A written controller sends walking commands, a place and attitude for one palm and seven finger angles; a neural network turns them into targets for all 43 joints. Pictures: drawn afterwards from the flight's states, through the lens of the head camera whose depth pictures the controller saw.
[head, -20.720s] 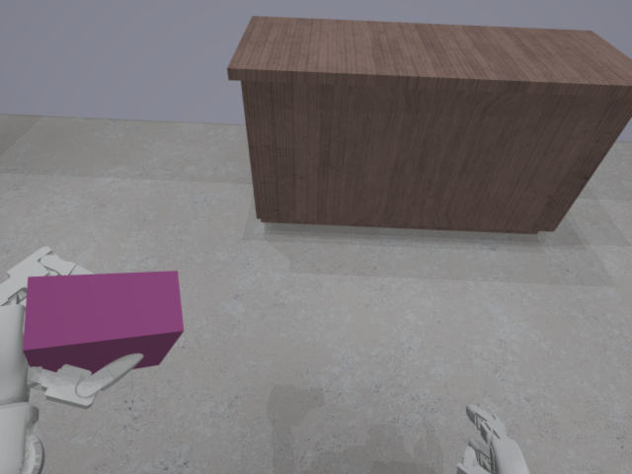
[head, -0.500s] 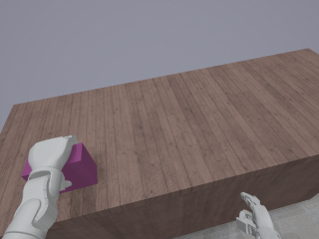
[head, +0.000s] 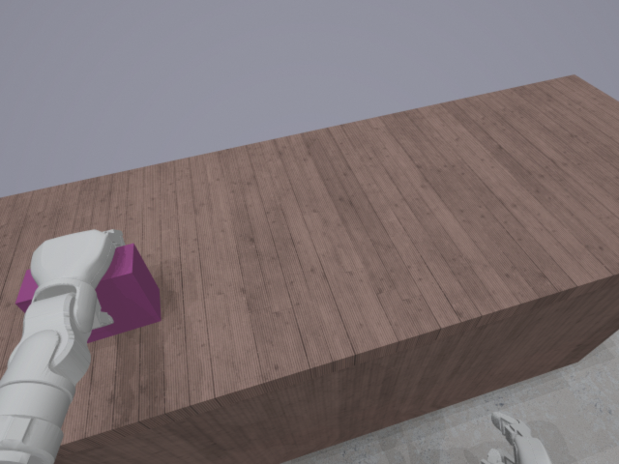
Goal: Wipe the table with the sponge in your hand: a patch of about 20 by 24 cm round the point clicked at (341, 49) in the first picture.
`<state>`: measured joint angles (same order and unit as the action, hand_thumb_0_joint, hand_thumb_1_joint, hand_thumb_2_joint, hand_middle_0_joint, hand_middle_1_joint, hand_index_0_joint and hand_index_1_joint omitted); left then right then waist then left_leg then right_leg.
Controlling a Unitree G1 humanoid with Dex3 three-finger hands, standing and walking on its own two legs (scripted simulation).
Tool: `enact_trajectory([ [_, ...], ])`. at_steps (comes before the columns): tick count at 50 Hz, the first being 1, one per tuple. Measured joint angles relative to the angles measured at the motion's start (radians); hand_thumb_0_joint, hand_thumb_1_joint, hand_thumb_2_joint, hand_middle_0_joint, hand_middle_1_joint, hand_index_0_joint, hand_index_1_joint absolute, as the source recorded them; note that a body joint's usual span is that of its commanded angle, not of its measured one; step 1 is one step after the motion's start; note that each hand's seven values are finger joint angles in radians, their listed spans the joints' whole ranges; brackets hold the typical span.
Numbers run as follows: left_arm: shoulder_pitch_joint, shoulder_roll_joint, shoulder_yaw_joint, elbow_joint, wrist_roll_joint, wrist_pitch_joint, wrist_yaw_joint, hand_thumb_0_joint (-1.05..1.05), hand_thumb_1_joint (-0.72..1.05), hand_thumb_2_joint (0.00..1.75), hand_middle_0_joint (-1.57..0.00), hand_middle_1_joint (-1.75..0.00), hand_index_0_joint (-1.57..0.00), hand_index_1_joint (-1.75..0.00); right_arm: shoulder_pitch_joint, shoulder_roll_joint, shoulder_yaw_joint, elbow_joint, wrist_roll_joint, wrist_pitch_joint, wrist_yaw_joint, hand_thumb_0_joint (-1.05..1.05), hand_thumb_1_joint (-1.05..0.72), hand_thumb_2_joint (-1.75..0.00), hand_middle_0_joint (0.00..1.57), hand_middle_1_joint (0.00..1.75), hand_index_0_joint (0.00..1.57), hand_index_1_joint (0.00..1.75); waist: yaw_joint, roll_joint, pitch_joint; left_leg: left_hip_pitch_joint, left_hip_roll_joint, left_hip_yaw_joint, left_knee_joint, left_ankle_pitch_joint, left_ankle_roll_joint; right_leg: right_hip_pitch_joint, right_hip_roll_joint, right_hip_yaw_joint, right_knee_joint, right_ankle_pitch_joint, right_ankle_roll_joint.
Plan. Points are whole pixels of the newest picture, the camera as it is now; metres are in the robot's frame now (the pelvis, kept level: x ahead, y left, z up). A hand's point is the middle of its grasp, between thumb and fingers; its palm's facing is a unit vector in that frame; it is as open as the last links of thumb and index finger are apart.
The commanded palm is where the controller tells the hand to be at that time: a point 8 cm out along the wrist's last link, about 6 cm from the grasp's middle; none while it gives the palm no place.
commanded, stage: wipe forward along the first lane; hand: left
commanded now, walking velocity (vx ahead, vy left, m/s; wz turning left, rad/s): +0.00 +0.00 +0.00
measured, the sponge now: (103, 305) +0.30 +0.34 +0.02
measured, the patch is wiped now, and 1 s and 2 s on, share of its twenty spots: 0.15 0.30 0.35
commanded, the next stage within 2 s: slide across to the middle lane in 1.00 s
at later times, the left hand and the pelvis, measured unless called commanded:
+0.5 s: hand (92, 254) +0.36 +0.36 +0.06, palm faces -0.12 -0.01 -0.99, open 9.7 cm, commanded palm +0.34 +0.35 +0.09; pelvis +0.00 +0.02 +0.00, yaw +0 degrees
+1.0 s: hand (91, 228) +0.41 +0.39 +0.06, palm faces -0.14 +0.00 -0.99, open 9.7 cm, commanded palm +0.40 +0.38 +0.10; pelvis +0.01 +0.03 -0.01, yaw +0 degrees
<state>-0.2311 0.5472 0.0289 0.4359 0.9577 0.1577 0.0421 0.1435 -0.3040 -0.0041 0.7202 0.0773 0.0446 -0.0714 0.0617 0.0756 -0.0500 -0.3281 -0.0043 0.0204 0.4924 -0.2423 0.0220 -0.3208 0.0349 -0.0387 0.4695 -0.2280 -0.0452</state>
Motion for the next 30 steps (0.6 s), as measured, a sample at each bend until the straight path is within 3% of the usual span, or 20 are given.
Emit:
enact_trajectory([
  [16,-0.173,0.048,0.015,0.223,0.017,-0.061,0.013,0.01,-0.48,1.06,-0.79,-1.36,-0.79,-1.36,0.049,0.003,-0.003,0.009,0.01,0.016,0.0,0.01,-0.91,-0.9,0.2,0.3,0.2,0.3,-0.032,-0.011,-0.016,-0.068,-0.002,0.003,0.031,-0.004,0.01,-0.061,-0.003,0.002,0.015,0.006,0.01],
  [30,-0.312,0.066,0.005,0.374,0.047,-0.098,0.04,0.01,-0.48,1.06,-0.79,-1.36,-0.79,-1.36,0.068,0.014,0.001,0.01,0.012,0.031,0.008,0.01,-0.91,-0.9,0.2,0.3,0.2,0.3,-0.044,-0.027,-0.03,-0.116,-0.015,0.003,0.049,-0.008,0.026,-0.101,-0.015,0.002,0.021,0.006,0.026],
])
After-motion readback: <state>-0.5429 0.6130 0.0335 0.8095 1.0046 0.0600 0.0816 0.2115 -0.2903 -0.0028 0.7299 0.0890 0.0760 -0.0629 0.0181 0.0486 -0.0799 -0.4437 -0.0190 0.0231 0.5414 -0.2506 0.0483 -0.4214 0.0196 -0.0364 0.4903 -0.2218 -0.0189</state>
